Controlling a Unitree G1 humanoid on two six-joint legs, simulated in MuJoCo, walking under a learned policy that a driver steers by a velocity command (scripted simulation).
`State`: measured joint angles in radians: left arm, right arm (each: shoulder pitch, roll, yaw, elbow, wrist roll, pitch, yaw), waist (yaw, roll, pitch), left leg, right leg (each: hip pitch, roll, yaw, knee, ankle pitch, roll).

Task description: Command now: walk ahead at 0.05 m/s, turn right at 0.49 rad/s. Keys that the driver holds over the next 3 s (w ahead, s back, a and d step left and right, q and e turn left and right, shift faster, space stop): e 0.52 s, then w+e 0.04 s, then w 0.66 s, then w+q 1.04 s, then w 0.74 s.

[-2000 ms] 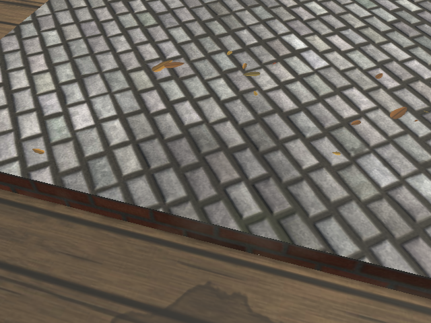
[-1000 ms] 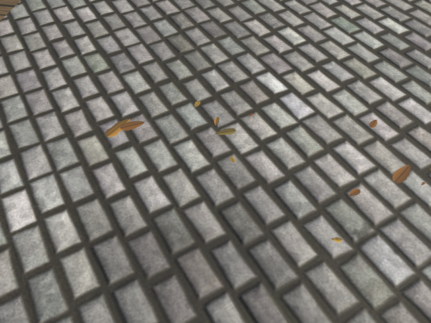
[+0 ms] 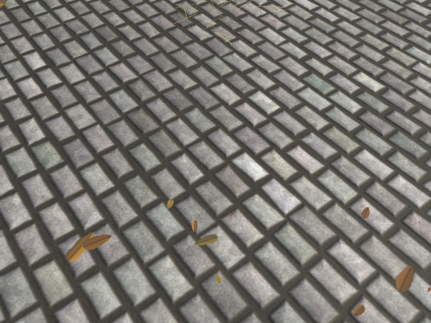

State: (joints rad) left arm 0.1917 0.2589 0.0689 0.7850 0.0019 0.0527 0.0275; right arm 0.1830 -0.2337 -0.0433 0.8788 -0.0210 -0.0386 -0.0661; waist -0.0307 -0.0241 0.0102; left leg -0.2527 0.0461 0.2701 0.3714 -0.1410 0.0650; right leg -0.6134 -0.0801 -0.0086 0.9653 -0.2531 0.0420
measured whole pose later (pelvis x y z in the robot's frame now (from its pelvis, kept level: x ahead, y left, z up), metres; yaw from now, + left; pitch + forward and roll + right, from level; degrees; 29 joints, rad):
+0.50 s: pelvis +0.04 -0.04 +0.00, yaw -17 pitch +4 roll +1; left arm 0.19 0.27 0.07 0.60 0.00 0.02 0.04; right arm 0.06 -0.26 -0.06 0.75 0.00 0.00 -0.02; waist 0.01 0.02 0.02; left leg -0.52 0.00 -0.06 0.88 -0.36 -0.06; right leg -0.33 0.06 0.10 0.46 -0.18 -0.04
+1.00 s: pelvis +0.14 -0.09 +0.00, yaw -25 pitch +3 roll +0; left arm 0.14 0.25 0.05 0.63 -0.03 -0.06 -0.03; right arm 0.43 -0.26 -0.06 0.82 0.03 -0.07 0.00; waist -0.11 -0.02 -0.02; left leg -0.02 0.04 0.00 0.28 -0.30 -0.02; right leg -0.52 -0.05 -0.02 0.62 -0.17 -0.01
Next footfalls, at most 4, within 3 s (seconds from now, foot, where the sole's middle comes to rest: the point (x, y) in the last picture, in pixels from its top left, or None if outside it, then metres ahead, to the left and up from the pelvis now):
0.18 right None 0.08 -0.15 -0.78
0.64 left None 0.14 0.07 -0.78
1.06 right None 0.21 -0.27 -0.78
1.60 left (279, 282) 0.62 -0.20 -0.78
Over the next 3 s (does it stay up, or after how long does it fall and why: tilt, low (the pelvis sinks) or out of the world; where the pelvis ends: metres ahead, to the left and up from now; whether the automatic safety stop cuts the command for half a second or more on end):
stays up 1.16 -0.22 0.00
